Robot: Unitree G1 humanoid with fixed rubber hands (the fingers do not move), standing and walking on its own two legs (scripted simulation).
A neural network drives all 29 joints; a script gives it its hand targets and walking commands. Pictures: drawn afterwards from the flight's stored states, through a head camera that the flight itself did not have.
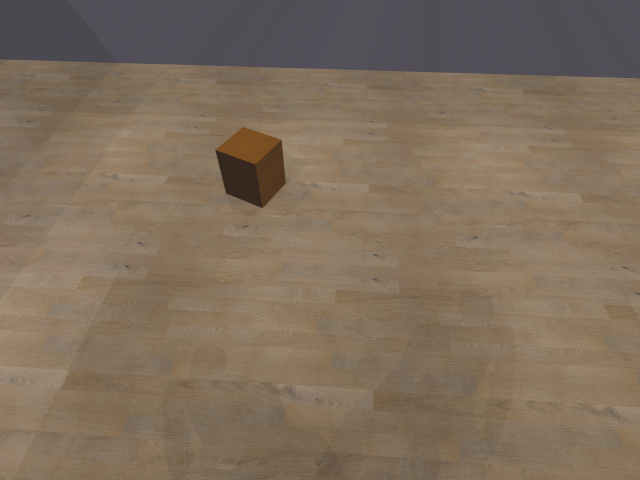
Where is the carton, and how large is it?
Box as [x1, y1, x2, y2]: [215, 127, 285, 207]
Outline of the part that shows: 242,127 215,150 226,193 262,207 285,182 281,140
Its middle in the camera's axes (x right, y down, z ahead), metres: -0.32 -0.34 +1.78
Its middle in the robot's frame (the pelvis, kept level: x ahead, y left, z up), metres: +1.47 +0.34 -0.65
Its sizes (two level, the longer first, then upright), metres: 0.210 0.200 0.250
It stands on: the floor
